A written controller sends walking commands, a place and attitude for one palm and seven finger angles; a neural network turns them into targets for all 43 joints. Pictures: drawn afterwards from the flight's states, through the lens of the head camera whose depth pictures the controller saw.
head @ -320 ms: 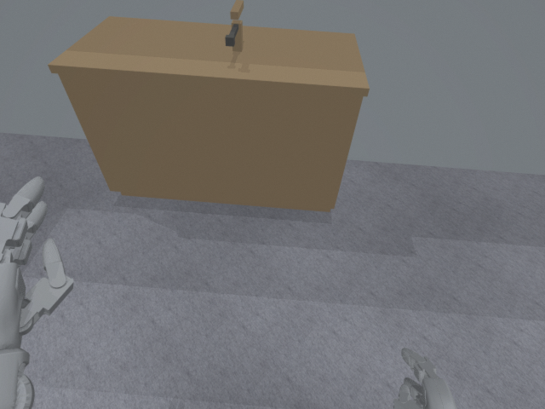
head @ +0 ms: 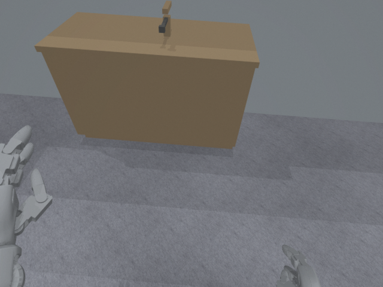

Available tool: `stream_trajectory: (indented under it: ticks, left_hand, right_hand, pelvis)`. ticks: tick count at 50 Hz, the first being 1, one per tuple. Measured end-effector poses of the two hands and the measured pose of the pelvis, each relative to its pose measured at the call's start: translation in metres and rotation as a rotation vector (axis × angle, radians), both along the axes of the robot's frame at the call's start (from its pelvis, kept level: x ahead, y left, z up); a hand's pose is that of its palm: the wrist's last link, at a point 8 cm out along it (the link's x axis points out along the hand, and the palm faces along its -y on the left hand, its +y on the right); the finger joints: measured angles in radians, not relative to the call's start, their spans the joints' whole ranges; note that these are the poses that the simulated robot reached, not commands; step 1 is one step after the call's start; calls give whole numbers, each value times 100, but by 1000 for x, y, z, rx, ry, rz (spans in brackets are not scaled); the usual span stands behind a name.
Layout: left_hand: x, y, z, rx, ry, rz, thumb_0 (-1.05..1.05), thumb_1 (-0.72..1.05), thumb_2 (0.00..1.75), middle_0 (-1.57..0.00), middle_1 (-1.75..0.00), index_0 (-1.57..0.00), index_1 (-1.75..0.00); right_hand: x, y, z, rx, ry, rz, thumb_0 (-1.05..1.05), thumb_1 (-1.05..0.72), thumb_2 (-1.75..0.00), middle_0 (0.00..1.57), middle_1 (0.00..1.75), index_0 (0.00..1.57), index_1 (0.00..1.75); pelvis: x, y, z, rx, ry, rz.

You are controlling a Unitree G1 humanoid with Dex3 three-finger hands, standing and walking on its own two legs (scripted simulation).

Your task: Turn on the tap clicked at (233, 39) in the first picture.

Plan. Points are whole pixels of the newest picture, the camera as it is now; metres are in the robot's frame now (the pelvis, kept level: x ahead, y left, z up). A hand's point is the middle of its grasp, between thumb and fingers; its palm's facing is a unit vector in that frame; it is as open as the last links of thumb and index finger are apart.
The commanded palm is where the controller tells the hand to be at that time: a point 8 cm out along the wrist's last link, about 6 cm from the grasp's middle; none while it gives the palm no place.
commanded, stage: look at it before walking up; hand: left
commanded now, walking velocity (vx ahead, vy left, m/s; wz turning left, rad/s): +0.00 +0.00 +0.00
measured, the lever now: (162, 28) +1.20 +0.23 +0.04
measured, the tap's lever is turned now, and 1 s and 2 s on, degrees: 0 0 0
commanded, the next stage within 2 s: walk to a spot facing it in 0.08 s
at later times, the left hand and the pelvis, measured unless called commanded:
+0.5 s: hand (36, 197) +0.21 +0.26 +0.16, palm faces +0.50 -0.77 -0.39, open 7.4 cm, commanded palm +0.15 +0.29 +0.18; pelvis +0.02 +0.00 -0.02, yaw +5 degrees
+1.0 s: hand (35, 152) +0.28 +0.29 +0.17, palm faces +0.62 -0.62 -0.48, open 7.4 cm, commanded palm +0.23 +0.31 +0.18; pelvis +0.16 -0.01 +0.00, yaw +17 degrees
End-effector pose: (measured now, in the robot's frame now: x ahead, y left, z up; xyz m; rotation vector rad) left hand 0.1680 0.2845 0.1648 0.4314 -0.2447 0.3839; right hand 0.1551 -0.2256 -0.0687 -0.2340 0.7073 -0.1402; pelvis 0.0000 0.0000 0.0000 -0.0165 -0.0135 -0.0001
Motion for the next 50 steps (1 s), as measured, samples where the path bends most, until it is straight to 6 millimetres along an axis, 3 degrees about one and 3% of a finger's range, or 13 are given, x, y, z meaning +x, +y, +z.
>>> stream_trajectory:
  ticks: [15, 26, 34, 41, 45, 50]
  left_hand:
    - [-4, -3, 5, 23, -18, -1, 1, 89, 89, -21, -31, -21, -30]
    - [-4, 15, 3, 75, -79, 94, 1, 89, 89, -22, -31, -21, -30]
    - [11, 48, 2, 79, -106, 171, 1, 89, 89, -21, -31, -21, -30]
    - [32, 42, 26, 100, -63, 157, 1, 89, 90, -21, -31, -21, -30]
    - [40, 38, 31, 125, -16, 196, 1, 89, 89, -21, -31, -21, -30]
    - [62, 32, 26, 148, 25, 304, 1, 89, 89, -21, -31, -21, -30]
  right_hand:
    - [-8, -2, -8, 11, 13, -6, 2, -91, -90, 20, 30, 21, 30]
    - [8, -4, -35, -27, 91, 19, 2, -91, -90, 20, 30, 21, 30]
    - [56, 31, -40, -20, 117, 89, 2, -91, -90, 20, 30, 20, 30]
    - [106, 70, -18, 76, 101, 182, 2, -91, -90, 20, 30, 21, 30]
    - [140, 74, -16, 83, 88, 230, 1, -91, -90, 20, 30, 21, 30]
    - [193, 63, -29, 74, 82, 287, 1, -90, -90, 20, 30, 21, 30]
  pelvis:
    - [-2, -1, -3, 4, 2, 16]
    - [25, 2, -22, 3, 14, 108]
    - [58, 22, -25, 27, -6, 175]
    - [92, 17, 0, -21, 17, 227]
    - [118, 11, 4, -21, 21, 256]
    - [160, -5, -3, -9, 12, 302]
